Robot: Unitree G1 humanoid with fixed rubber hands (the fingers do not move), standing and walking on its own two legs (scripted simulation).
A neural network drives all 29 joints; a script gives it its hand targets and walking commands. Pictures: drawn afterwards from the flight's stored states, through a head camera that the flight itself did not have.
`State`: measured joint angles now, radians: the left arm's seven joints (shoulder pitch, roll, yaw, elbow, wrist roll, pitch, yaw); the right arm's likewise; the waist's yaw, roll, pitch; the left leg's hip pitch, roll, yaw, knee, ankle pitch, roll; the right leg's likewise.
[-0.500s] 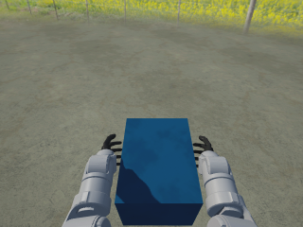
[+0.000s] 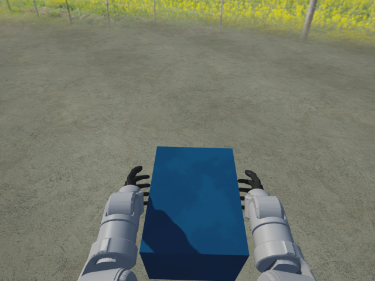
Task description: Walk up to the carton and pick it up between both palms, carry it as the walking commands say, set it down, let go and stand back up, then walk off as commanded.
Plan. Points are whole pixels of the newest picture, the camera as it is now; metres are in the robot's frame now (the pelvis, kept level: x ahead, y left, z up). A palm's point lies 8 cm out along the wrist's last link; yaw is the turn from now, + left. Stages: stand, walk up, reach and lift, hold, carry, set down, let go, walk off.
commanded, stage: hold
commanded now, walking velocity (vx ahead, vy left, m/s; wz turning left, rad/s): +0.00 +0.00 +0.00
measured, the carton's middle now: (193, 209) +0.33 +0.00 -0.02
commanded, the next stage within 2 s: carry in 0.60 s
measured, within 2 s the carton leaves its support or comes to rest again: neither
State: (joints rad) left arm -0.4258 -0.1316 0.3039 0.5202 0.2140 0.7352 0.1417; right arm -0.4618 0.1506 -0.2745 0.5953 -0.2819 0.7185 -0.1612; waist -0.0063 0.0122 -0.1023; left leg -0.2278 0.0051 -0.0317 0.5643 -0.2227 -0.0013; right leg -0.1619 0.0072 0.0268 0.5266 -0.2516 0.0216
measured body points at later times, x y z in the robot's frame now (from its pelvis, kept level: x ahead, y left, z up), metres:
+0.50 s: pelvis +0.00 +0.00 +0.00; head -0.08 +0.00 +0.44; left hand +0.32 +0.15 +0.06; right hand +0.32 -0.14 +0.06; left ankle +0.06 +0.12 -0.73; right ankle +0.03 -0.14 -0.73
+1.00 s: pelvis +0.06 +0.02 +0.00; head +0.03 +0.02 +0.45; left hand +0.37 +0.18 +0.11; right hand +0.38 -0.12 +0.11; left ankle +0.06 +0.12 -0.73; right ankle +0.06 -0.11 -0.73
